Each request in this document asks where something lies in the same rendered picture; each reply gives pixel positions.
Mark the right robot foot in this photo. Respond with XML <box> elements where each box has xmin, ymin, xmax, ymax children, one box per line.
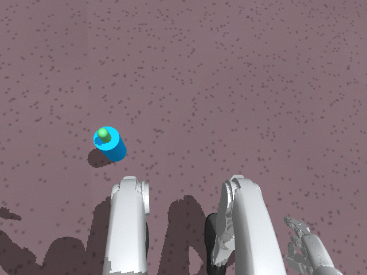
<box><xmin>204</xmin><ymin>213</ymin><xmax>227</xmax><ymax>275</ymax></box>

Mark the right robot hand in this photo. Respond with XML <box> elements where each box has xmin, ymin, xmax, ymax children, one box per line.
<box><xmin>284</xmin><ymin>217</ymin><xmax>334</xmax><ymax>275</ymax></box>

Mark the bottle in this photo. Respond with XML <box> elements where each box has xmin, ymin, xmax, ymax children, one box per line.
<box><xmin>93</xmin><ymin>127</ymin><xmax>127</xmax><ymax>162</ymax></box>

